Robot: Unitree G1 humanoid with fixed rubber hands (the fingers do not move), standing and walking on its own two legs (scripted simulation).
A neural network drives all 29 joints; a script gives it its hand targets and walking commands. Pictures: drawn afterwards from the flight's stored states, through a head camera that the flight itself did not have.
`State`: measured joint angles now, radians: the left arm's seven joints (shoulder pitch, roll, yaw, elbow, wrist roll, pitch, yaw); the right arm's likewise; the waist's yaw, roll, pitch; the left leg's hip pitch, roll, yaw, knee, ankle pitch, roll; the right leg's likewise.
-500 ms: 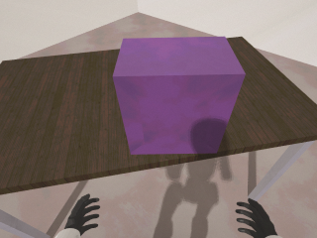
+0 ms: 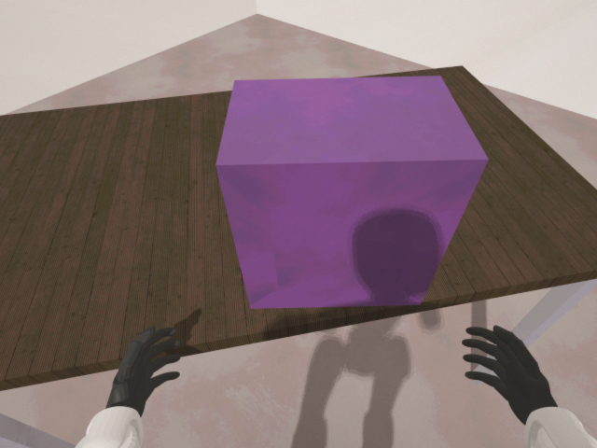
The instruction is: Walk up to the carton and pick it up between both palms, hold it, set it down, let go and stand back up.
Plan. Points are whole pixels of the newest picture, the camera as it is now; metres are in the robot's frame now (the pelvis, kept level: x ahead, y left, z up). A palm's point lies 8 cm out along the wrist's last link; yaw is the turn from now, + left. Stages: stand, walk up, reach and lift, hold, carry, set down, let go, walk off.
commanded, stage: reach and lift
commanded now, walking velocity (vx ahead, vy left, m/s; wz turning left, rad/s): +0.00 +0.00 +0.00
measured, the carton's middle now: (336, 203) +0.43 -0.02 +0.10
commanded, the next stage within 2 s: none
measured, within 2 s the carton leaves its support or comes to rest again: neither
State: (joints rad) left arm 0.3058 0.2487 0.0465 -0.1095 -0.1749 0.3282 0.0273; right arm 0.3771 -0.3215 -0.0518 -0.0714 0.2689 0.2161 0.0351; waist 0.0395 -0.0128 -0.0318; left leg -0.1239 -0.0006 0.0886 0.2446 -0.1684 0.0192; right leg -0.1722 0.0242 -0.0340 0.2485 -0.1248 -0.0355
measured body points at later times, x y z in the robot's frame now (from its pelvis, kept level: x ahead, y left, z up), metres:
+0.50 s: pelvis +0.01 +0.01 +0.00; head +0.01 +0.01 +0.45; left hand +0.26 +0.24 +0.07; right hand +0.27 -0.24 +0.06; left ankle -0.03 +0.10 -0.75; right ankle +0.00 -0.10 -0.75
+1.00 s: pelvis -0.01 +0.01 +0.00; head -0.02 +0.02 +0.45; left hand +0.31 +0.25 +0.14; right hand +0.33 -0.24 +0.13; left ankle -0.03 +0.10 -0.75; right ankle +0.00 -0.10 -0.75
